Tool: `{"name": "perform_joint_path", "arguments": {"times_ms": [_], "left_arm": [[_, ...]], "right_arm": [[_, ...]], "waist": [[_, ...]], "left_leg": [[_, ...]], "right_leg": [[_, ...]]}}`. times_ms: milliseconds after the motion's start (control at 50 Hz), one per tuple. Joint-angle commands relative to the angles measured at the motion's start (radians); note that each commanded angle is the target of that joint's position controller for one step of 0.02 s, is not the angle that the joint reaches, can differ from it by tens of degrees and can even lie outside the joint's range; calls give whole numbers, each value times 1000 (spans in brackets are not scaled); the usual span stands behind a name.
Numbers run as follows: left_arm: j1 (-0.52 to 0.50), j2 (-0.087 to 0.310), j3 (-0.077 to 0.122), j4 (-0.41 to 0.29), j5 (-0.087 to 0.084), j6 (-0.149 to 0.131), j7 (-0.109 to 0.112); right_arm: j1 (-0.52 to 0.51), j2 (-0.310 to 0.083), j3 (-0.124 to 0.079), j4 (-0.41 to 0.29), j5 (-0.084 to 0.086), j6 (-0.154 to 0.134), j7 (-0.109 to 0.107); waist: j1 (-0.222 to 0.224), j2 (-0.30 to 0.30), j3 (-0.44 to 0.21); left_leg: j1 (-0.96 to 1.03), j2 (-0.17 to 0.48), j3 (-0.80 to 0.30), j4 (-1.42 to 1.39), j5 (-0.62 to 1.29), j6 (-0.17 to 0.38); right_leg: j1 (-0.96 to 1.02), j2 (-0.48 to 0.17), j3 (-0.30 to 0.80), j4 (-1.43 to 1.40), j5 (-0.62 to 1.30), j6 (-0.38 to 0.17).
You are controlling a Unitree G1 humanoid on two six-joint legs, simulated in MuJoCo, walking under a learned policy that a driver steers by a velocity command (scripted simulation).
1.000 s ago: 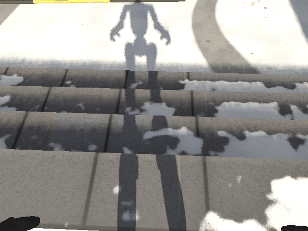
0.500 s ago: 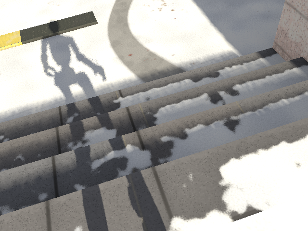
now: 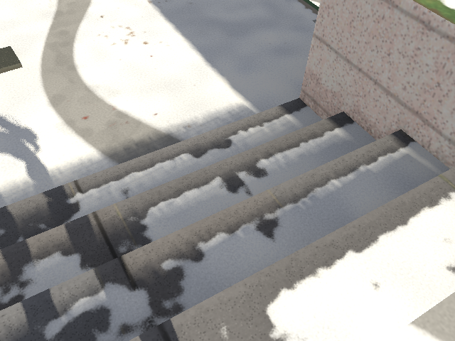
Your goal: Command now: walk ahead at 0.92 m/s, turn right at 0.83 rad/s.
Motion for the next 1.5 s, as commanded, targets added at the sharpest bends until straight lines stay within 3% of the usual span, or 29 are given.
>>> {"name": "perform_joint_path", "arguments": {"times_ms": [20, 160, 240, 280, 300, 320, 340, 400, 520, 640, 720, 760, 800, 820, 860, 880, 940, 1040, 1120, 1160, 1180, 1220, 1260, 1300, 1380, 1420, 1460, 1480, 1500], "left_arm": [[-114, 11, -4, -92, -4, 7, -20], [-322, -13, -39, -164, -5, 8, -47], [-58, 72, -8, -85, -21, 10, -12], [317, 167, 54, 42, -25, 5, 31], [211, 227, 77, 39, -48, 18, 56], [126, 302, 79, -19, -10, 26, 49], [178, 256, 78, -17, -8, 24, 61], [97, 175, 51, 21, -10, -21, 85], [27, 171, 41, 19, -9, -75, 67], [126, 176, 54, 75, -13, -65, 89], [-38, 156, 41, 22, -3, -56, 109], [-114, 21, 11, -41, -29, -39, 112], [132, -132, -39, -167, -116, -58, 123], [112, -150, -56, -102, -61, -53, 125], [-19, -93, -55, -158, 2, -20, 102], [-186, -67, -54, -222, 30, 6, 89], [-322, -116, -83, -292, -3, 54, 70], [-413, -204, -128, -324, -16, 41, 70], [-241, -113, -91, -248, -29, 44, 53], [43, 23, -34, -220, -17, 13, 72], [-37, 56, -6, -170, -52, 11, 108], [51, 59, 13, -134, -25, -5, 186], [-57, -2, -8, -125, 29, -38, 223], [-346, -11, -8, -186, 52, -66, 198], [-344, 22, 25, -118, 24, -78, 130], [-354, -31, 12, -188, 10, -43, 115], [-208, -128, -20, -294, -72, -4, 116], [-43, -94, -24, -285, -68, 9, 125], [-102, -107, -28, -261, -20, 26, 145]], "right_arm": [[63, -87, -21, -13, 5, -31, 0], [146, -106, -16, 76, 3, -36, -19], [91, -226, -43, 75, -1, 7, -48], [6, -236, -52, 43, -10, 27, -32], [-35, -112, -24, 13, -14, 20, -9], [-35, -92, -11, -130, 15, -3, -4], [-134, -144, -9, -149, 6, -34, -4], [-115, -141, 1, -120, -31, -30, -1], [-250, -26, 50, -187, -22, 18, 32], [-362, -144, 12, -248, -13, -30, 28], [173, -169, -21, -80, 37, -39, -1], [297, -173, -41, 6, -12, -34, -9], [239, -125, -4, -28, -99, -35, 26], [232, -27, 8, -32, -86, -25, 19], [103, -151, -29, -26, -60, -57, -5], [100, -148, -18, 20, -23, -87, -4], [50, -34, 30, 88, -16, -89, 30], [256, -66, 31, 158, -14, -53, 10], [244, -179, 1, 109, -5, -8, -81], [41, -261, -59, 8, 6, 5, -58], [-70, -129, -31, -111, 24, 6, 3], [-354, -77, -13, -285, -16, -26, 37], [-209, -17, 11, -303, -36, -3, 61], [9, -17, 9, -274, -37, 35, 23], [258, -17, -3, -195, 62, 53, -68], [301, -24, -8, -88, 18, 46, -76], [139, -100, -3, -135, -102, -8, -49], [86, -168, -37, -157, -111, -49, -43], [133, -141, -43, -141, -85, -61, -34]], "waist": [[-13, 141, 121], [0, 116, 221], [174, 194, 24], [318, 133, -144], [213, -121, -69], [115, -168, -171], [164, 37, -145], [11, 171, 81], [-1, 62, 103], [90, -19, 57], [-198, 36, -118], [-227, 198, -29], [20, 538, -271], [-2, 286, -273], [54, 179, -153], [67, 70, 40], [144, 0, 206], [60, 95, 121], [145, 259, -65], [316, 198, -201], [273, -279, -214], [286, 4, 13], [57, 227, 180], [-161, 250, 150], [-270, 178, -164], [-239, 162, -100], [-56, 188, -267], [11, 284, -356], [-10, 164, -312]], "left_leg": [[94, 251, -154, -275, 44, -3], [158, 207, 142, -290, 700, -19], [255, 264, 161, 100, 1521, 0], [-36, 236, 109, 686, 1102, 29], [-355, 35, 76, 1034, -21, -3], [-713, -69, -122, 1243, -165, -58], [-780, -10, -236, 1188, -84, -53], [-611, 92, -254, 919, -80, -61], [-164, 19, -91, 495, 313, -102], [-380, -8, -277, 138, 576, -11], [205, 78, -285, -241, 1030, -51], [480, 195, -330, -187, 982, -44], [868, 418, -512, 363, 1682, -18], [705, 370, -496, 246, 1263, 20], [299, 519, -827, -146, 222, 209], [102, 562, -781, -202, 240, 197], [-334, 316, -260, -269, 267, -55], [-14, 160, 48, -173, 1049, -100], [27, 283, 75, 209, 2119, -47], [-86, 237, -25, 854, 1229, -102], [-636, -49, 8, 1227, 87, -147], [-879, 2, -301, 1441, -213, -119], [-753, 43, -401, 1126, -294, -57], [-320, -39, -163, 826, -43, -103], [498, -7, -134, -13, 845, -115], [475, 108, -132, -304, 1112, -42], [702, 363, -279, 152, 1865, 98], [802, 536, -439, 213, 1909, 252], [760, 542, -436, 135, 1670, 276]], "right_leg": [[-270, -55, 38, 57, 113, 2], [-147, -22, -195, -365, 118, -83], [263, 123, -257, -443, -18, -155], [789, 132, -101, -582, -116, -210], [872, -10, 161, -628, -213, -238], [1064, -199, 708, -800, -185, -438], [1012, -236, 767, -932, -209, -419], [576, -136, 548, -987, -109, -326], [93, 66, 294, -1012, 367, -228], [552, 61, 408, -650, 277, -125], [471, 174, 296, 19, 201, -51], [22, 278, 164, 622, -480, -15], [-543, 168, 56, 1061, -610, -12], [-571, 111, 7, 1118, -466, -31], [-605, 46, -3, 1289, -310, -27], [-666, -8, 47, 1291, -304, -33], [-458, -2, 4, 916, -203, -70], [-415, 24, -226, 594, -247, -133], [67, 151, -267, 232, -576, -188], [429, 85, 123, -349, -278, -267], [742, -37, 474, -557, -158, -381], [448, -85, 634, -495, 20, -337], [26, -57, 576, -491, -130, -150], [-339, 42, 317, -469, -173, -120], [-311, 293, 46, -4, -353, -13], [-174, 291, -52, 411, -516, -1], [-450, 234, -61, 1108, -687, 75], [-637, 144, 99, 1309, -660, 57], [-762, 128, 114, 1427, -636, 48]]}}
Velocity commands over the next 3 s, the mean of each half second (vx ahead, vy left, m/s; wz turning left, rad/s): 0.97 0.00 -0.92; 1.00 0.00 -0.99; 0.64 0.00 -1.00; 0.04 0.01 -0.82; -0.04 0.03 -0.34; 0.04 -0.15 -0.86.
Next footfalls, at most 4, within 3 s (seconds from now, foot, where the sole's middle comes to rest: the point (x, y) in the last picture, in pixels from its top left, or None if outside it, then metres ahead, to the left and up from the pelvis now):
0.30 right None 0.37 -0.08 -0.78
0.76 left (254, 274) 0.82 -0.13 -0.94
1.14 right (346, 232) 0.90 -0.44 -0.78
1.44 left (361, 200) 1.17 -0.60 -0.94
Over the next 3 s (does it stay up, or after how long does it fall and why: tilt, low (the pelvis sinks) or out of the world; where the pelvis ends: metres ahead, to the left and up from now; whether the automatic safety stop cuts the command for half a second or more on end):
stays up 1.03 -0.76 -0.01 its command is cut before an obstacle after 1.9 s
